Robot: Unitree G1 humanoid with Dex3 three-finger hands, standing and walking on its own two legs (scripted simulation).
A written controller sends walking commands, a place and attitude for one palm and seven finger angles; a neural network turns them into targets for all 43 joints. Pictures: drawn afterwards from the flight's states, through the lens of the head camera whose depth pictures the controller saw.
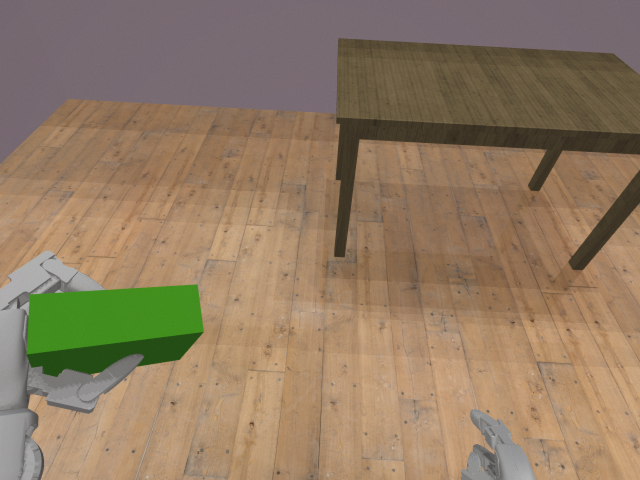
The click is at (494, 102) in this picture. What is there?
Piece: table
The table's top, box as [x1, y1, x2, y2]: [336, 38, 639, 139]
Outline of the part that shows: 338,38 336,123 639,139 639,75 612,53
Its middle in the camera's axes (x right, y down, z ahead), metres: +0.62 -0.55 +1.37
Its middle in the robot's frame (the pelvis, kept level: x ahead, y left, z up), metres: +1.42 -0.55 -0.11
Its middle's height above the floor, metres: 0.66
